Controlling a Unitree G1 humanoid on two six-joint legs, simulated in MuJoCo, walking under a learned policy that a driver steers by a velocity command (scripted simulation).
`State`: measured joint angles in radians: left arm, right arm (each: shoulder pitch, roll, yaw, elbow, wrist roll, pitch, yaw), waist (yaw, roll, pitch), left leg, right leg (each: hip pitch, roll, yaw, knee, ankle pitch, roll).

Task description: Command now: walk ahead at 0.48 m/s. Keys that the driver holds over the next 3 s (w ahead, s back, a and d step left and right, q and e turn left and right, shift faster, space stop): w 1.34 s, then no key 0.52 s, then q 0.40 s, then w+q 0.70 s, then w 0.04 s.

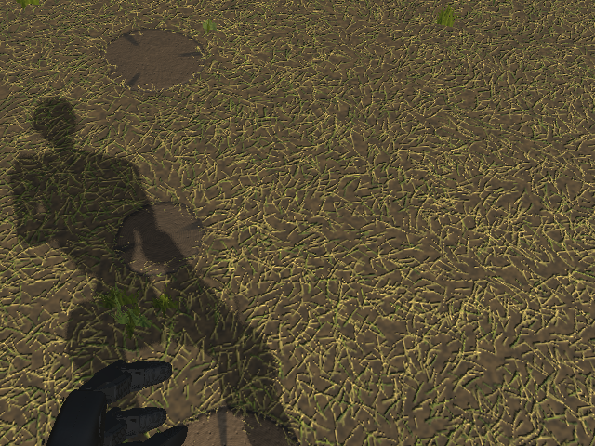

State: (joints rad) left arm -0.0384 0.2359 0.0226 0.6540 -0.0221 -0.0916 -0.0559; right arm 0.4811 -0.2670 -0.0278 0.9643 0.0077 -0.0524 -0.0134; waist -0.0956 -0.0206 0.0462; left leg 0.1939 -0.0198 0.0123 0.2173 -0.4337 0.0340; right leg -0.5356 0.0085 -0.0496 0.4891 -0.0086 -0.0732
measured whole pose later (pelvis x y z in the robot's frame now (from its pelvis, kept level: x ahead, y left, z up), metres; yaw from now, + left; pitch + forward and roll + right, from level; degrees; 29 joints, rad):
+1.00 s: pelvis +0.56 +0.04 +0.02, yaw -1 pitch +2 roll +2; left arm 0.04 0.26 0.03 0.79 -0.01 -0.08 -0.03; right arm 0.37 -0.28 -0.05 0.91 0.01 -0.07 0.00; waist -0.08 -0.04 0.02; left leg 0.05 -0.06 0.05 0.19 -0.28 0.04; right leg -0.60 -0.08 0.01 0.54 0.04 -0.01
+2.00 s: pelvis +0.95 +0.01 +0.01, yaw +1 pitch +0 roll +0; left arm 0.23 0.25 0.05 0.99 0.01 0.01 0.05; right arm 0.14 -0.24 -0.04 0.90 0.00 0.00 -0.02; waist 0.00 0.03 0.02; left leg -0.35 -0.02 0.01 0.51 -0.16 0.03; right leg -0.26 -0.05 -0.02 0.55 -0.29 0.03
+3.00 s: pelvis +1.16 +0.13 -0.01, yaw +36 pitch +2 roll -1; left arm 0.39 0.30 0.08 0.91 -0.02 -0.06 0.01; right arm 0.05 -0.28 -0.07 0.62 0.03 -0.02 0.06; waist 0.07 0.01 0.04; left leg -0.53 0.01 0.06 0.61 -0.13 0.10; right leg 0.09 -0.13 -0.23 0.46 -0.49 0.08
